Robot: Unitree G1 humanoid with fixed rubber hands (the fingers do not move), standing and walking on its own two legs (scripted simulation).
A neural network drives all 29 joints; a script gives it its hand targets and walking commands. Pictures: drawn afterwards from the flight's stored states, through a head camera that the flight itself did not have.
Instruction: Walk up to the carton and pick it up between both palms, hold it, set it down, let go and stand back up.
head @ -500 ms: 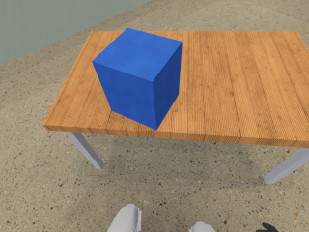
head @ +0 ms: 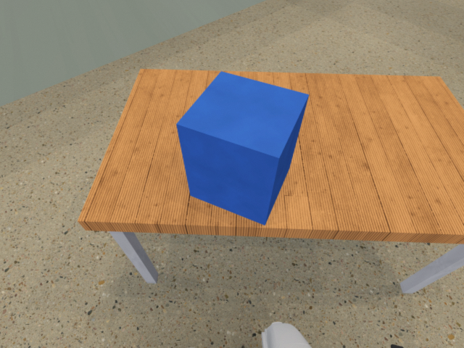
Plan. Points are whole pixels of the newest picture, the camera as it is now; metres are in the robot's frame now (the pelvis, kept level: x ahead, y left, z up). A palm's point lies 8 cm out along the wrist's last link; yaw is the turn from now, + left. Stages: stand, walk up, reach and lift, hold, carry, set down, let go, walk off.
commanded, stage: walk up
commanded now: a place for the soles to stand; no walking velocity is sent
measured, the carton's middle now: (243, 150) +0.55 -0.02 -0.03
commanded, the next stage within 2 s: none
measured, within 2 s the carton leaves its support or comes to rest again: neither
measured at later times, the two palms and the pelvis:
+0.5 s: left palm out of the picture +0.12 +0.35 -0.11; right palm out of the picture +0.11 -0.28 -0.12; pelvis +0.03 +0.03 -0.01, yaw -2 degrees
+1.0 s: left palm out of the picture +0.11 +0.32 -0.11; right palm out of the picture +0.07 -0.31 -0.12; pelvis -0.01 +0.01 -0.01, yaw -4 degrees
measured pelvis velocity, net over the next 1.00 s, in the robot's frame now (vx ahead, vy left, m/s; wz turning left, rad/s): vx -0.01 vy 0.01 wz -0.07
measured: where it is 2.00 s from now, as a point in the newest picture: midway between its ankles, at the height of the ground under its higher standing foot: outside the picture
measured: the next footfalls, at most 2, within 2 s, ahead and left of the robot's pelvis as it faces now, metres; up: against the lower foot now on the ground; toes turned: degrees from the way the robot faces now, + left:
right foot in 0.10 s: +0.13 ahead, -0.12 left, +0.00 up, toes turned +0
left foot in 0.42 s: +0.09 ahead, +0.14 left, +0.00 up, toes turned -1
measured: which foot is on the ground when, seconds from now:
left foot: down 0.00-0.12, up 0.14-0.40, down 0.42-1.00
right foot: up 0.00-0.08, down 0.10-0.44, up 0.46-0.66, down 0.68-1.00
